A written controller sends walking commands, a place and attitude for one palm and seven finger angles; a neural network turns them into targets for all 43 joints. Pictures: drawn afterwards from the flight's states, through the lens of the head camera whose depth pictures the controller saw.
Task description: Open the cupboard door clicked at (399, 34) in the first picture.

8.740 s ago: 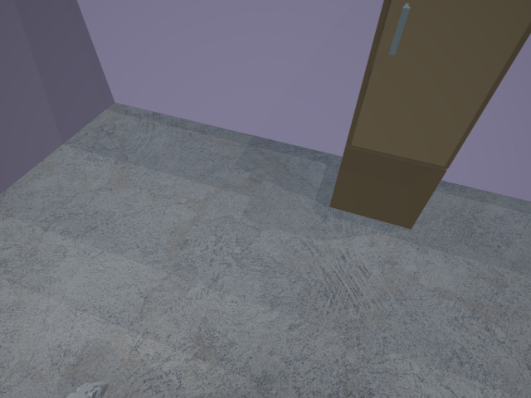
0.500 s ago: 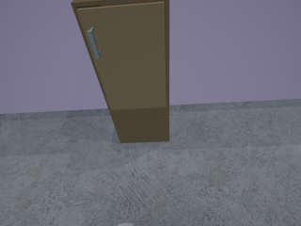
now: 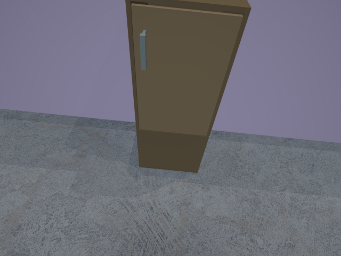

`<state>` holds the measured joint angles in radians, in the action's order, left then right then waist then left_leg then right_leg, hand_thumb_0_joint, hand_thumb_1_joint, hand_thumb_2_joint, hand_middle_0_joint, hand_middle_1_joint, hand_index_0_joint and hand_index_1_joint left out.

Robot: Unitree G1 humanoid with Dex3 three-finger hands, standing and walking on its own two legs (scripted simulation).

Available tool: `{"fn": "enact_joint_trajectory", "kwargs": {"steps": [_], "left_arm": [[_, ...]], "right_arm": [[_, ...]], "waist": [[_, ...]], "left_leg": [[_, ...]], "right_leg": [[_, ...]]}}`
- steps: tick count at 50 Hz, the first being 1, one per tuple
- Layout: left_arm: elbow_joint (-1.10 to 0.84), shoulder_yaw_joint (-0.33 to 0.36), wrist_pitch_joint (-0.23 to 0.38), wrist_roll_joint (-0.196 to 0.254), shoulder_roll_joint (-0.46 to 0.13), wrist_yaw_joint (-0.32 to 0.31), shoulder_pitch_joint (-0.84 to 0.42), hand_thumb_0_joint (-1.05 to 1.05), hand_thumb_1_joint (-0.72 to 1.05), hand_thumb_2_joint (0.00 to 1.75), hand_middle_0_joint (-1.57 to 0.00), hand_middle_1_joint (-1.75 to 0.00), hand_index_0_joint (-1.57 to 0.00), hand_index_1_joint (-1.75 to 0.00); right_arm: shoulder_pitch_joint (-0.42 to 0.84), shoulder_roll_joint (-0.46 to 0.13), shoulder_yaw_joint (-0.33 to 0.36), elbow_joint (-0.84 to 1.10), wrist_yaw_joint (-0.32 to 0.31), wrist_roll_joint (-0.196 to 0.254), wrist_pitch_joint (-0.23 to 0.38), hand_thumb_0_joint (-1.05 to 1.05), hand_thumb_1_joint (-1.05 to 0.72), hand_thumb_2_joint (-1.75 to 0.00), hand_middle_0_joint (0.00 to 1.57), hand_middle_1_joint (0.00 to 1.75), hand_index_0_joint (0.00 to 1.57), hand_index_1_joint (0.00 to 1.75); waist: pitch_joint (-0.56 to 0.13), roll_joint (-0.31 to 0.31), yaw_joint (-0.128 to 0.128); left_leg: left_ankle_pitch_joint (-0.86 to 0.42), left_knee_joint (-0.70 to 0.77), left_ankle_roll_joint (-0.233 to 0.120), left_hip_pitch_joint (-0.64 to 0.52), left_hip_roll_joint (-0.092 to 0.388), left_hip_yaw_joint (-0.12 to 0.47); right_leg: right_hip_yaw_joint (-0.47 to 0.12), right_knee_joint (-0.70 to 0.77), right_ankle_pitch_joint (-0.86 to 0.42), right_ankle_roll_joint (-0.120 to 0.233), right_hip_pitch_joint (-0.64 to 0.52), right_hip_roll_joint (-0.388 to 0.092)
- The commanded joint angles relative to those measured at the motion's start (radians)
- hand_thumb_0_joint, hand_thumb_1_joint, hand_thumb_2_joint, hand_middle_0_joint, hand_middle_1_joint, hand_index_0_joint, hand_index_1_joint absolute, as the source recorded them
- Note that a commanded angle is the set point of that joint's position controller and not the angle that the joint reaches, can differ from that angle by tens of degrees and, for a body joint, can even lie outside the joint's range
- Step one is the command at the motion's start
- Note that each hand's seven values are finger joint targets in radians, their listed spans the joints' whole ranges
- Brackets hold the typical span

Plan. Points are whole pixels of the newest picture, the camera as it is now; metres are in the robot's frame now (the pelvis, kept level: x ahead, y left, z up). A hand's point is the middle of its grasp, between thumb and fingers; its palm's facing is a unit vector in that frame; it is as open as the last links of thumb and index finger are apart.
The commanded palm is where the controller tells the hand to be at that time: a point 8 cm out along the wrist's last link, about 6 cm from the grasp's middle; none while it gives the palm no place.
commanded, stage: take the last steps up to it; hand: left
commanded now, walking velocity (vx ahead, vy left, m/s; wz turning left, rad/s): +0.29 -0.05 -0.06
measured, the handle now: (144, 50) +0.74 +0.17 +0.11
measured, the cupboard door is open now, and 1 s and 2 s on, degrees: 0 0 0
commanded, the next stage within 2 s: come to a stop and stand still in 0.30 s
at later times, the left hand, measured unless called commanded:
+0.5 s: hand (135, 211) +0.27 +0.13 -0.17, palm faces -0.04 -0.98 -0.21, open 7.4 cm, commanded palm none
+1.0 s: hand (103, 236) +0.20 +0.20 -0.19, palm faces +0.06 -0.98 -0.19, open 7.4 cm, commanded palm none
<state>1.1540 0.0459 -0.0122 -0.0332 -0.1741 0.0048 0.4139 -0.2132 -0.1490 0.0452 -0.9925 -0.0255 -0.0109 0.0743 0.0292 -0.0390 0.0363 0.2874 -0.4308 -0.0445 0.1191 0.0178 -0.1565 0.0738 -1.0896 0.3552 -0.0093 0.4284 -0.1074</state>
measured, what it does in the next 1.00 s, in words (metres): walks ahead: right foot, then left foot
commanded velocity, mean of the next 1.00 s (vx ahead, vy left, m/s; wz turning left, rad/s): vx -0.01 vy -0.03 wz -0.02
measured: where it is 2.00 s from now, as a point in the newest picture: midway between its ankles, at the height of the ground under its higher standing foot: outside the picture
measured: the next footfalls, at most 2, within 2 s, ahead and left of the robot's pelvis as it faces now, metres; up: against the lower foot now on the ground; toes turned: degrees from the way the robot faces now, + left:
right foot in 0.36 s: +0.28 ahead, -0.13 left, +0.00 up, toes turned -8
left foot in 0.84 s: +0.22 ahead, +0.09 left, +0.00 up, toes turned +1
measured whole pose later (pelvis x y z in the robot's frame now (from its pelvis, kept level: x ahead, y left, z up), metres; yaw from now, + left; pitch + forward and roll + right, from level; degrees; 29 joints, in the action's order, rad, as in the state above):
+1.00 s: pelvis +0.17 +0.01 +0.00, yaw -1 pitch +0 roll -1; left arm 1.03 0.07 -0.06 -0.03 -0.22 -0.02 0.23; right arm -0.17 -0.14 0.03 -1.00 -0.04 -0.03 -0.02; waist 0.05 -0.05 0.03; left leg 0.24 -0.48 -0.02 0.24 0.03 -0.06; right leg -0.02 -0.99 0.40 -0.03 0.43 0.00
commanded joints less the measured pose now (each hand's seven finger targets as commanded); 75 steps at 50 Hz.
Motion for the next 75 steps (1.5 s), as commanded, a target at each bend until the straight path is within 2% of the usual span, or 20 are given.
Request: {"fn": "enact_joint_trajectory", "kwargs": {"steps": [1, 12, 16, 17, 18, 19, 20, 25, 35, 39, 40, 42, 43, 47, 51, 60, 62, 64, 66, 75], "left_arm": [[-0.083, 0.013, 0.025, 0.003, -0.020, 0.006, -0.027, 0.00, 0.90, 0.90, -0.20, -0.30, -0.20, -0.30], [-0.214, 0.003, 0.024, 0.015, -0.033, 0.013, -0.352, 0.00, 0.90, 0.90, -0.20, -0.30, -0.20, -0.30], [-0.151, 0.013, 0.047, 0.012, -0.073, 0.005, -0.131, 0.00, 0.90, 0.90, -0.20, -0.30, -0.20, -0.30], [-0.112, 0.027, 0.062, 0.007, -0.120, 0.000, -0.016, 0.00, 0.90, 0.90, -0.20, -0.30, -0.20, -0.30], [-0.089, 0.051, 0.077, 0.002, -0.219, -0.013, 0.085, 0.00, 0.90, 0.90, -0.20, -0.30, -0.20, -0.30], [-0.081, 0.055, 0.074, 0.024, -0.264, -0.015, 0.116, 0.00, 0.90, 0.90, -0.20, -0.30, -0.20, -0.30], [-0.106, 0.046, 0.064, 0.030, -0.234, -0.022, 0.025, 0.00, 0.90, 0.90, -0.20, -0.30, -0.20, -0.30], [-0.181, -0.002, 0.052, 0.016, -0.102, -0.044, -0.284, 0.00, 0.90, 0.90, -0.20, -0.30, -0.20, -0.30], [-0.210, 0.044, 0.004, 0.000, -0.165, -0.049, -0.228, 0.00, 0.90, 0.90, -0.20, -0.30, -0.20, -0.30], [-0.212, 0.045, -0.007, 0.004, -0.163, -0.047, -0.232, 0.00, 0.90, 0.90, -0.20, -0.30, -0.20, -0.30], [-0.211, 0.037, -0.012, 0.013, -0.140, -0.044, -0.216, 0.00, 0.90, 0.90, -0.20, -0.30, -0.20, -0.30], [-0.223, 0.017, -0.021, 0.023, -0.066, -0.039, -0.171, 0.00, 0.90, 0.90, -0.20, -0.30, -0.20, -0.30], [-0.221, 0.020, -0.025, 0.019, -0.092, -0.040, -0.184, 0.00, 0.90, 0.90, -0.20, -0.30, -0.20, -0.30], [-0.153, 0.038, -0.035, 0.012, -0.108, -0.020, -0.128, 0.00, 0.90, 0.90, -0.20, -0.30, -0.20, -0.30], [-0.155, 0.035, -0.033, 0.011, -0.101, -0.013, -0.152, 0.00, 0.90, 0.90, -0.20, -0.30, -0.20, -0.30], [-0.120, 0.004, -0.011, 0.024, -0.053, -0.013, -0.124, 0.00, 0.90, 0.90, -0.20, -0.30, -0.20, -0.30], [-0.091, 0.005, 0.004, 0.018, -0.091, -0.022, -0.072, 0.00, 0.90, 0.90, -0.20, -0.30, -0.20, -0.30], [-0.090, 0.007, 0.018, 0.019, -0.178, -0.032, -0.106, 0.00, 0.90, 0.90, -0.20, -0.30, -0.20, -0.30], [-0.100, 0.004, 0.025, 0.017, -0.162, -0.033, -0.160, 0.00, 0.90, 0.90, -0.20, -0.30, -0.20, -0.30], [-0.067, -0.015, 0.016, 0.030, -0.092, -0.039, -0.134, 0.00, 0.90, 0.90, -0.20, -0.30, -0.20, -0.30]], "right_arm": [[-0.167, -0.097, 0.007, -0.047, -0.005, -0.003, 0.008, 0.00, -0.90, -0.90, 0.20, 0.30, 0.20, 0.30], [-0.286, -0.126, 0.007, -0.118, -0.015, -0.021, -0.003, 0.00, -0.90, -0.90, 0.20, 0.30, 0.20, 0.30], [-0.256, -0.165, 0.014, -0.123, -0.014, -0.010, -0.011, 0.00, -0.90, -0.90, 0.20, 0.30, 0.20, 0.30], [-0.252, -0.153, 0.013, -0.121, -0.008, -0.001, -0.010, 0.00, -0.90, -0.90, 0.20, 0.30, 0.20, 0.30], [-0.305, -0.097, 0.005, -0.110, 0.003, 0.012, -0.010, 0.00, -0.90, -0.90, 0.20, 0.30, 0.20, 0.30], [-0.316, -0.085, 0.004, -0.093, -0.003, 0.017, -0.014, 0.00, -0.90, -0.90, 0.20, 0.30, 0.20, 0.30], [-0.264, -0.081, 0.007, -0.088, -0.006, 0.016, -0.023, 0.00, -0.90, -0.90, 0.20, 0.30, 0.20, 0.30], [-0.297, 0.007, -0.014, -0.134, -0.004, 0.009, -0.096, 0.00, -0.90, -0.90, 0.20, 0.30, 0.20, 0.30], [-0.091, -0.057, 0.023, -0.015, 0.008, 0.002, -0.121, 0.00, -0.90, -0.90, 0.20, 0.30, 0.20, 0.30], [-0.130, -0.054, 0.020, -0.017, 0.007, 0.004, -0.098, 0.00, -0.90, -0.90, 0.20, 0.30, 0.20, 0.30], [-0.151, -0.077, 0.020, -0.022, 0.007, 0.003, -0.086, 0.00, -0.90, -0.90, 0.20, 0.30, 0.20, 0.30], [-0.074, -0.206, 0.036, 0.031, -0.003, -0.013, -0.075, 0.00, -0.90, -0.90, 0.20, 0.30, 0.20, 0.30], [-0.024, -0.199, 0.027, 0.049, -0.006, -0.016, -0.074, 0.00, -0.90, -0.90, 0.20, 0.30, 0.20, 0.30], [0.051, -0.166, 0.012, 0.046, -0.028, -0.017, -0.070, 0.00, -0.90, -0.90, 0.20, 0.30, 0.20, 0.30], [-0.046, -0.179, 0.027, 0.015, -0.034, -0.016, -0.068, 0.00, -0.90, -0.90, 0.20, 0.30, 0.20, 0.30], [-0.063, -0.201, 0.039, -0.036, -0.016, -0.013, -0.079, 0.00, -0.90, -0.90, 0.20, 0.30, 0.20, 0.30], [-0.069, -0.157, 0.033, -0.044, -0.009, 0.001, -0.078, 0.00, -0.90, -0.90, 0.20, 0.30, 0.20, 0.30], [-0.024, -0.062, -0.001, -0.023, 0.002, 0.005, -0.081, 0.00, -0.90, -0.90, 0.20, 0.30, 0.20, 0.30], [-0.018, -0.065, -0.002, -0.036, 0.006, -0.010, -0.090, 0.00, -0.90, -0.90, 0.20, 0.30, 0.20, 0.30], [-0.132, -0.067, -0.016, -0.145, -0.003, -0.007, -0.085, 0.00, -0.90, -0.90, 0.20, 0.30, 0.20, 0.30]], "waist": [[0.076, 0.143, -0.028], [0.152, 0.155, -0.078], [-0.002, 0.119, 0.027], [-0.082, 0.068, 0.077], [-0.218, -0.151, 0.096], [-0.272, -0.174, 0.070], [-0.162, -0.061, 0.055], [0.004, 0.012, -0.101], [-0.058, -0.147, -0.029], [-0.094, -0.114, -0.062], [-0.110, -0.043, -0.069], [-0.054, 0.339, -0.047], [-0.018, 0.229, -0.037], [-0.004, 0.211, -0.011], [-0.062, 0.162, -0.059], [-0.075, 0.232, -0.056], [-0.092, 0.114, -0.035], [-0.018, -0.131, -0.036], [0.031, -0.195, -0.041], [0.135, 0.001, -0.048]], "left_leg": [[-0.390, 0.248, -0.080, -0.044, 0.246, 0.164], [-0.687, 0.166, -0.094, -0.145, 0.270, 0.116], [-0.885, -0.115, -0.049, -0.119, 0.239, 0.066], [-0.731, -0.296, -0.017, 0.005, 0.195, 0.049], [-0.229, -0.604, 0.028, 0.245, 0.058, -0.004], [0.326, -0.864, 0.038, 0.326, -0.021, 0.076], [0.300, -0.908, 0.023, 0.360, 0.032, 0.153], [0.128, -0.629, 0.064, 0.157, 0.080, 0.166], [0.154, -0.474, 0.093, 0.258, 0.020, 0.146], [-0.029, -0.135, 0.081, 0.082, 0.007, 0.115], [-0.130, 0.006, 0.072, -0.013, 0.041, 0.144], [-0.445, 0.178, -0.071, 0.087, 0.381, 0.506], [-0.381, 0.182, -0.124, 0.208, 0.389, 0.469], [-0.312, 0.168, -0.083, 0.116, 0.261, 0.312], [-0.432, 0.135, -0.100, -0.063, 0.284, 0.307], [-0.353, 0.083, -0.068, -0.005, 0.233, 0.287], [-0.221, 0.001, 0.009, 0.110, 0.154, 0.216], [0.083, -0.073, 0.077, 0.230, 0.048, 0.110], [0.055, -0.091, 0.073, 0.172, 0.058, 0.125], [-0.159, 0.017, 0.073, 0.068, 0.082, 0.143]], "right_leg": [[-0.026, -0.051, -0.131, -0.017, 0.186, -0.014], [0.024, 0.362, -0.154, 0.025, 0.171, 0.019], [0.083, 0.535, -0.214, 0.063, -0.198, 0.109], [0.026, 0.590, -0.318, 0.081, -0.420, 0.064], [-0.297, 0.607, -0.557, 0.189, -0.664, -0.195], [-0.507, 0.700, -0.730, 0.299, -0.661, -0.358], [-0.429, 0.747, -0.606, 0.314, -0.530, -0.335], [-0.094, 0.807, -0.628, 0.172, -0.006, -0.186], [-0.147, 0.734, -0.594, 0.211, -0.168, -0.206], [-0.132, 0.645, -0.413, 0.147, -0.142, -0.149], [-0.107, 0.565, -0.312, 0.099, -0.099, -0.102], [-0.024, 0.291, 0.195, -0.007, 0.027, 0.080], [-0.098, 0.196, 0.185, 0.000, -0.047, 0.062], [-0.133, 0.022, 0.037, -0.023, 0.040, 0.091], [-0.118, 0.058, 0.042, -0.047, 0.084, 0.078], [-0.010, 0.601, -0.022, -0.026, -0.202, 0.089], [-0.057, 0.788, -0.209, -0.012, -0.371, 0.038], [-0.247, 0.856, -0.229, 0.081, -0.310, -0.174], [-0.222, 0.862, -0.175, 0.109, -0.186, -0.132], [-0.131, 0.845, -0.032, 0.046, -0.131, -0.015]]}}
